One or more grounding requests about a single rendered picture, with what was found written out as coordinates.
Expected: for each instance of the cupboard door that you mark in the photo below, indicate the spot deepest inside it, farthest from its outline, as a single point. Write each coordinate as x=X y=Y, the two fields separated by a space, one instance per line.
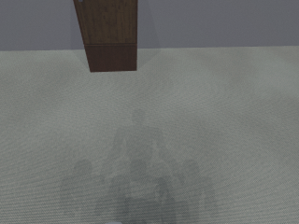
x=107 y=21

